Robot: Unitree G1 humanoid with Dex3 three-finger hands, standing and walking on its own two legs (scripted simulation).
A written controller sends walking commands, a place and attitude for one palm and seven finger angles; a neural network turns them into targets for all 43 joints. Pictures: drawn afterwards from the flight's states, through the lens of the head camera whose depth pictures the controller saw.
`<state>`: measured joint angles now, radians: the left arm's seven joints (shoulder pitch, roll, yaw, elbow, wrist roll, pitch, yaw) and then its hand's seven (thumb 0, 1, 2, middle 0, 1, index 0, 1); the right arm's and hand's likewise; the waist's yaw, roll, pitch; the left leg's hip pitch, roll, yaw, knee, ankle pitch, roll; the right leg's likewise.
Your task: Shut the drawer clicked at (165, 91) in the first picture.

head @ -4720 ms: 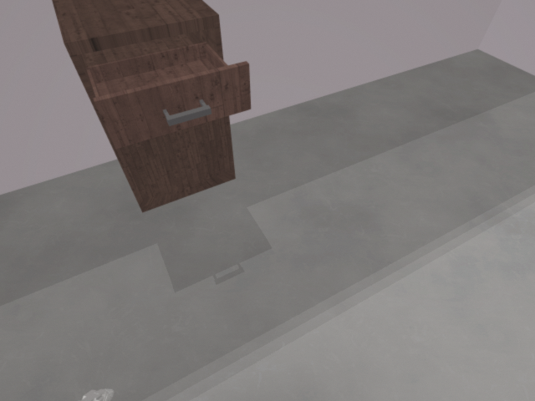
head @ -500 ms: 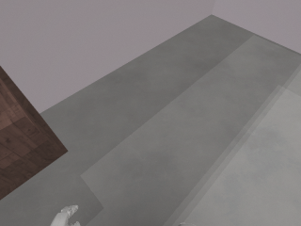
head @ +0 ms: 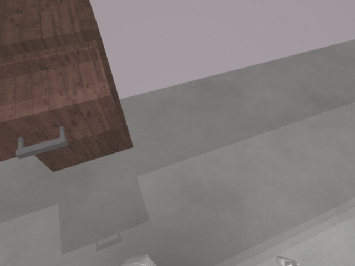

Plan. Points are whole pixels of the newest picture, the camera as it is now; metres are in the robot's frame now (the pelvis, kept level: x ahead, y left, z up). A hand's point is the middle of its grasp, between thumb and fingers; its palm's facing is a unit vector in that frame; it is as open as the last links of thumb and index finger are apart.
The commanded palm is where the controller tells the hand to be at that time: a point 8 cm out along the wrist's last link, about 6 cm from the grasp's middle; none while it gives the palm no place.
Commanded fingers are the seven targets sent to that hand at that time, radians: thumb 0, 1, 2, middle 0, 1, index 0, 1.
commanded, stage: turn to face it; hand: left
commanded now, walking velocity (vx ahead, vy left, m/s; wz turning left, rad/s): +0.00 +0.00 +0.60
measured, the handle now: (42, 141) +0.41 +0.43 -0.07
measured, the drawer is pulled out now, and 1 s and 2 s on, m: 0.29 0.29 0.29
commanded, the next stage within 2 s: take the last steps up to it in 0.66 s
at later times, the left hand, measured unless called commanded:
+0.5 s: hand out of the picture +0.10 +0.23 -0.14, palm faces +0.24 -0.94 -0.26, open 7.4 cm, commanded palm none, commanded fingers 0.00 0.90 0.90 -0.20 -0.30 -0.20 -0.30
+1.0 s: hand out of the picture -0.09 +0.13 -0.15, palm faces +0.51 -0.83 -0.24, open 7.4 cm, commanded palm none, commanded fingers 0.00 0.90 0.90 -0.20 -0.30 -0.20 -0.30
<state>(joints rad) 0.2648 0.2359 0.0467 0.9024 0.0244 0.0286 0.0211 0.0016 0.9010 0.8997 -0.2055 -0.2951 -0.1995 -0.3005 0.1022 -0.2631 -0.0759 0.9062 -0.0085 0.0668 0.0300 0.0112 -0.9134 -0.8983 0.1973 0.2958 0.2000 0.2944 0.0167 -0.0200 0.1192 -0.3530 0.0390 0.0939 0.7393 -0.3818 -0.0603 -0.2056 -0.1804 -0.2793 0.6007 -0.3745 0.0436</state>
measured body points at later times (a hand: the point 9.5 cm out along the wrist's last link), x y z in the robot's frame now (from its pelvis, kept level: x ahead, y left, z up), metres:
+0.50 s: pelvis +0.02 +0.00 +0.01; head +0.06 +0.01 +0.46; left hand +0.09 +0.28 -0.12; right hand +0.12 -0.23 -0.14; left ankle +0.00 +0.11 -0.73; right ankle +0.04 -0.13 -0.70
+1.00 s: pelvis +0.01 -0.02 +0.02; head +0.03 -0.03 +0.47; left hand -0.12 +0.18 -0.13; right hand +0.20 -0.22 -0.13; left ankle -0.06 +0.10 -0.68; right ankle +0.04 -0.12 -0.73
